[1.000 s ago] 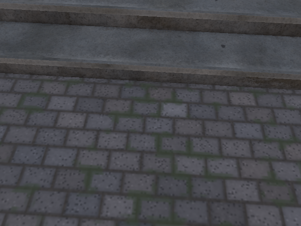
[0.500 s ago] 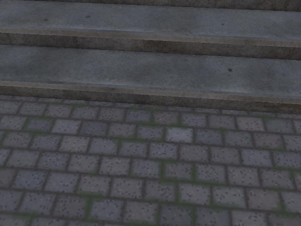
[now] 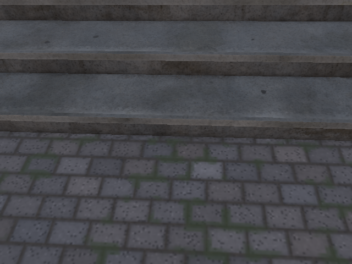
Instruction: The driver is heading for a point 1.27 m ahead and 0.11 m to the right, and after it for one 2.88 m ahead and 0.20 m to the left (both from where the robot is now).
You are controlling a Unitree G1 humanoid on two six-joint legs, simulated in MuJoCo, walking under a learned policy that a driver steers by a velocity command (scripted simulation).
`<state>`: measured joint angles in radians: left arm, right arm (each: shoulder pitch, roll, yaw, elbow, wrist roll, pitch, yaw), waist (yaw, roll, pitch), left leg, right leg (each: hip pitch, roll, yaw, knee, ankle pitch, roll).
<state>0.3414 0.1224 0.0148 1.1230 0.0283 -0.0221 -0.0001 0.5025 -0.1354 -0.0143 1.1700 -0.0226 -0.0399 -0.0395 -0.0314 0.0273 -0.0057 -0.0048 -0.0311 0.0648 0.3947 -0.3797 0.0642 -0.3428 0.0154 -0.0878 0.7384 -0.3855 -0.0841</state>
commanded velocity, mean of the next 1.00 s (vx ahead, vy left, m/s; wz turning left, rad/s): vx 0.45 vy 0.00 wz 0.00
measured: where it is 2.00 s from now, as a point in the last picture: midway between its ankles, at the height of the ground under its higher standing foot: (193, 205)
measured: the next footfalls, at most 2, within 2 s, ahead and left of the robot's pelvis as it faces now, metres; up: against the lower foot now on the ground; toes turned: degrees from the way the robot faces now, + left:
right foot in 0.16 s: +0.16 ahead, -0.13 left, +0.00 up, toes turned -5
left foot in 0.68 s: +0.49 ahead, +0.05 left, +0.00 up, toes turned +5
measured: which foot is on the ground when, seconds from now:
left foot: down 0.00-0.18, up 0.20-0.66, down 0.68-1.00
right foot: up 0.00-0.14, down 0.16-0.70, up 0.72-1.00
